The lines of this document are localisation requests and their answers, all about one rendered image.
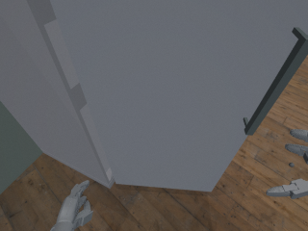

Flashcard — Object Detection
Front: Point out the right robot hand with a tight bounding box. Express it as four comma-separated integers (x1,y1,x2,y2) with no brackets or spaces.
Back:
266,129,308,199

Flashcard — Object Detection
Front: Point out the handle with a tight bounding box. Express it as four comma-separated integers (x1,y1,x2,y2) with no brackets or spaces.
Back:
244,27,308,136

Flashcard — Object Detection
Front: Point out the left robot hand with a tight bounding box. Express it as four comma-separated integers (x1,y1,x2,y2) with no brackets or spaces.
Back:
56,180,93,229

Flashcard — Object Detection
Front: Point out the robot left forearm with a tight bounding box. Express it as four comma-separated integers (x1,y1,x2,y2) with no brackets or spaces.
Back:
50,221,75,231

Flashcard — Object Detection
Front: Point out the fridge door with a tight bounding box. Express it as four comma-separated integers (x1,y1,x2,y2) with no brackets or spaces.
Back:
50,0,308,192

